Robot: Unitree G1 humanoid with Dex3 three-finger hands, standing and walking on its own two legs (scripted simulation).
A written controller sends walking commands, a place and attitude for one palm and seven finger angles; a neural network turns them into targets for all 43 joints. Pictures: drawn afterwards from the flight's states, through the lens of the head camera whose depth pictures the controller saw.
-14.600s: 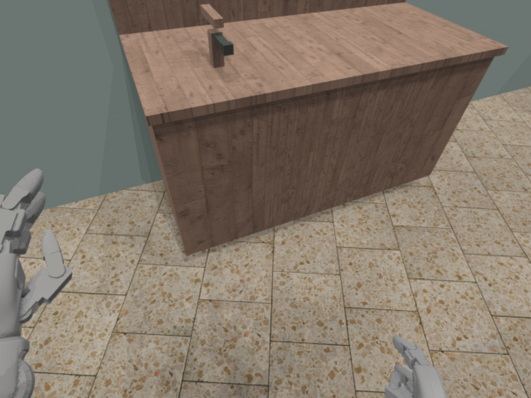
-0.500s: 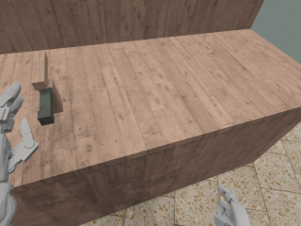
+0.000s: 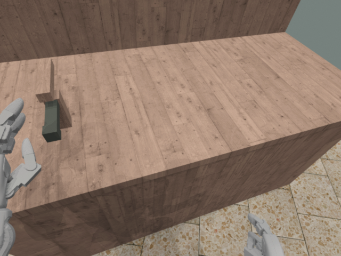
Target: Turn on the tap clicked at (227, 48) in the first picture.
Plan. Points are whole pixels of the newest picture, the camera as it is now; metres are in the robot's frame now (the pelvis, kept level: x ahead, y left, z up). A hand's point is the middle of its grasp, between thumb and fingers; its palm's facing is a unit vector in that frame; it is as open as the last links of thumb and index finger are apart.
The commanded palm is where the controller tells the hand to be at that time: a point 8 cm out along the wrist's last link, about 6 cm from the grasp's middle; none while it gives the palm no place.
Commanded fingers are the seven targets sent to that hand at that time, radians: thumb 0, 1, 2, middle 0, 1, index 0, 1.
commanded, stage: come to a stop and stand still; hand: left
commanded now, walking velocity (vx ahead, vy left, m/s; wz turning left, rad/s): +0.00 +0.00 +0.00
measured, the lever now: (52, 132) +0.32 +0.30 +0.11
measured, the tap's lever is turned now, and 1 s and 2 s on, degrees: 0 0 0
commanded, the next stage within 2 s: look again from close up in 0.50 s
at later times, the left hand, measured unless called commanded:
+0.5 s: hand (41, 157) +0.23 +0.25 +0.17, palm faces +0.41 -0.85 -0.34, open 7.4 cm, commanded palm +0.17 +0.28 +0.18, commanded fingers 0.00 0.90 0.90 -0.20 -0.30 -0.20 -0.30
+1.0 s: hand (45, 156) +0.23 +0.25 +0.16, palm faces +0.40 -0.85 -0.35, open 7.4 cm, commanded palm +0.17 +0.28 +0.18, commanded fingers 0.00 0.90 0.90 -0.20 -0.30 -0.20 -0.30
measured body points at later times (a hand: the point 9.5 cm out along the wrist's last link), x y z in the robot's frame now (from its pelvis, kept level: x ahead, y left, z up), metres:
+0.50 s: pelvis +0.01 +0.00 +0.00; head +0.03 +0.03 +0.45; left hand +0.20 +0.30 +0.18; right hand +0.20 -0.22 -0.06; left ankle +0.02 +0.09 -0.74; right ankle +0.03 -0.15 -0.74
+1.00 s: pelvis +0.01 +0.00 +0.00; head +0.04 +0.02 +0.45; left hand +0.21 +0.29 +0.18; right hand +0.19 -0.22 -0.07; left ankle +0.02 +0.09 -0.74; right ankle +0.03 -0.15 -0.74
